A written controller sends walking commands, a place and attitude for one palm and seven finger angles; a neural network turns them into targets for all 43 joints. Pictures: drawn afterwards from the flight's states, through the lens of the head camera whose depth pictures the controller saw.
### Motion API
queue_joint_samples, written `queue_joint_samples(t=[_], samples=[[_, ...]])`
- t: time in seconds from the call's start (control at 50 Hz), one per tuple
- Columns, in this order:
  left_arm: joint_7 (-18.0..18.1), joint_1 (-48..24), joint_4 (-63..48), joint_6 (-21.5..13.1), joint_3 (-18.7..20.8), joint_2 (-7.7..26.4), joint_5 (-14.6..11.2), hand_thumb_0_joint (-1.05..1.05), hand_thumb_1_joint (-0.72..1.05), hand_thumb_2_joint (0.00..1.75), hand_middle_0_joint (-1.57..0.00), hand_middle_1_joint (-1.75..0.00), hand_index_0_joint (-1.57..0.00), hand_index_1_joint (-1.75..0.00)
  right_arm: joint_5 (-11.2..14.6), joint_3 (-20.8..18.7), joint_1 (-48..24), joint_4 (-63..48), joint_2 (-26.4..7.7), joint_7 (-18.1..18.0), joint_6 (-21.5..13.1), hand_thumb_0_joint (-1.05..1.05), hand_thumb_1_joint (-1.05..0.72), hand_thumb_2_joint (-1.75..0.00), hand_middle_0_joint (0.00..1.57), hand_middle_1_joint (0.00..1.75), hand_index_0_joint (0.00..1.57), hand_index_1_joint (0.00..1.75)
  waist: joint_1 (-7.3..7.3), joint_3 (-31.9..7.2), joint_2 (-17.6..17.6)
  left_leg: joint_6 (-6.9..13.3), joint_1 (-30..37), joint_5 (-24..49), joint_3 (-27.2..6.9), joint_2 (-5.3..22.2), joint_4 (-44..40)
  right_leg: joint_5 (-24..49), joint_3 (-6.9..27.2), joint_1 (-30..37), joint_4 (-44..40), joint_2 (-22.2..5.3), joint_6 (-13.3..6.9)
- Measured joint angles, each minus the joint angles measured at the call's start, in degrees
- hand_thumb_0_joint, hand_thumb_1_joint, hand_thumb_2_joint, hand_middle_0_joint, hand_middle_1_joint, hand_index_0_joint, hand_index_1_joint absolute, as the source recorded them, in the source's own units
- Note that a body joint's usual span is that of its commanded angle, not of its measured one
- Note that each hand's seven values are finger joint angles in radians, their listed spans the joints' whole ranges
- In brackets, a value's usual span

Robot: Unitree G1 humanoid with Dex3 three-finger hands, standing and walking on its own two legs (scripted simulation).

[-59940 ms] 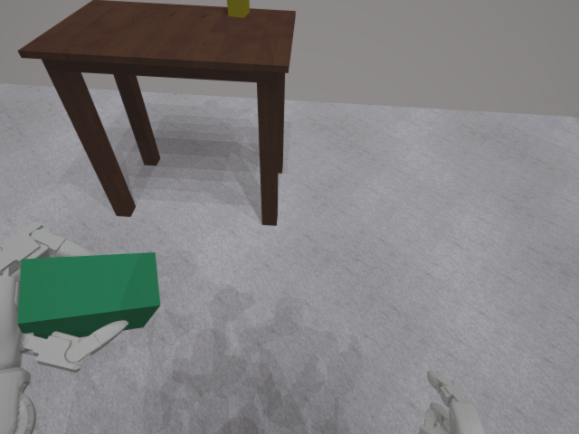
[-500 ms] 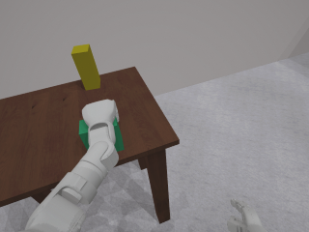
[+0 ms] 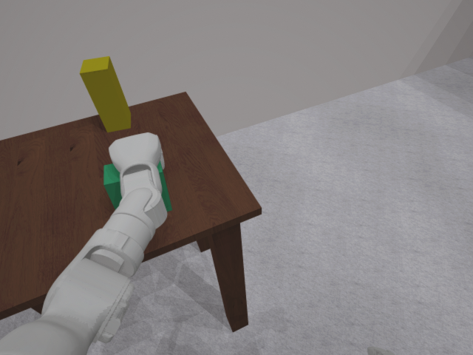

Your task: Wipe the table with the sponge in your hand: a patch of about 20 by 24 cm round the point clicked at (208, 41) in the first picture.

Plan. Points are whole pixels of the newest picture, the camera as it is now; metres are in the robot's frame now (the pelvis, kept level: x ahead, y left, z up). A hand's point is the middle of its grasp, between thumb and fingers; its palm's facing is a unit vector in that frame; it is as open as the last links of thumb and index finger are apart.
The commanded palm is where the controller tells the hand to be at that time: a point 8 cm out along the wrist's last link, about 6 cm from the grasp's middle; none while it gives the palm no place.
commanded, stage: wipe forward along the third lane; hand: left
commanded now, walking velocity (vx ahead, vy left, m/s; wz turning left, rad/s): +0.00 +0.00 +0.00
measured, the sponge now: (142, 195) +0.41 +0.21 +0.05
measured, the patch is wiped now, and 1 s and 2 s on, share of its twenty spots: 0.95 0.95 0.95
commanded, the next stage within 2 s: wipe back along the third lane in 0.90 s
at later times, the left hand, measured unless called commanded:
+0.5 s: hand (139, 157) +0.47 +0.22 +0.10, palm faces -0.07 +0.01 -1.00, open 9.6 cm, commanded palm +0.46 +0.22 +0.13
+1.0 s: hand (133, 141) +0.52 +0.24 +0.10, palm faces -0.10 +0.02 -1.00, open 9.6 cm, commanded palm +0.50 +0.24 +0.13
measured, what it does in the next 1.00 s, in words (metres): stands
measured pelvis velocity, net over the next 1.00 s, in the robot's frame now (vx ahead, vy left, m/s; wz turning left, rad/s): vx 0.01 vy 0.02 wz -0.02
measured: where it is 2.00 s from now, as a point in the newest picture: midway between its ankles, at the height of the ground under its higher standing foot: outside the picture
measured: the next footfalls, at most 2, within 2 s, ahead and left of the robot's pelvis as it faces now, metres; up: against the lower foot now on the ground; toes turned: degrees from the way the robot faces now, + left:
none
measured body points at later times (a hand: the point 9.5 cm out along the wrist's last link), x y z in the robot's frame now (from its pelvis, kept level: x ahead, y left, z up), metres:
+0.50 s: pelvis +0.00 +0.01 +0.00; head +0.03 -0.01 +0.45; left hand +0.46 +0.21 +0.16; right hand +0.07 -0.26 -0.14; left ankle +0.01 +0.13 -0.73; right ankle -0.03 -0.07 -0.73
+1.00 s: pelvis +0.01 +0.02 -0.01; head +0.07 +0.02 +0.44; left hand +0.52 +0.24 +0.16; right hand +0.03 -0.25 -0.14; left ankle +0.01 +0.13 -0.73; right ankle -0.03 -0.07 -0.73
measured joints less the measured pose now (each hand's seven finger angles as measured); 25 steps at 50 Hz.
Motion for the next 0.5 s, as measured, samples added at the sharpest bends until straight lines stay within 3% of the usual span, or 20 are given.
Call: queue_joint_samples(t=[0.3, 0.5], samples=[[0.91, -8.09, 11.14, -3.73, 3.04, 3.62, 0.79, 0.00, -0.51, 1.08, -0.82, -1.39, -0.82, -1.39, -0.30, -0.15, 1.61, 0.25, 0.64, 0.08, -1.26, 0.00, -0.91, -0.89, 0.20, 0.30, 0.20, 0.30, -2.81, 0.26, -0.50, 0.22, -3.17, 0.09, 0.00, 0.28, 0.77, 0.65, -0.01, -2.75, -0.21, 0.26, 0.28], [1.60, -10.93, 14.68, -5.20, 4.23, 4.82, 1.15, 0.00, -0.51, 1.08, -0.82, -1.39, -0.82, -1.39, -0.58, -0.87, 3.91, 1.45, 0.23, 0.62, -1.88, 0.00, -0.91, -0.89, 0.20, 0.30, 0.20, 0.30, -3.78, -0.01, -0.48, 0.66, -4.83, -0.48, 0.12, 0.15, 1.44, 0.52, 0.12, -4.05, -0.33, 0.13, 0.72]])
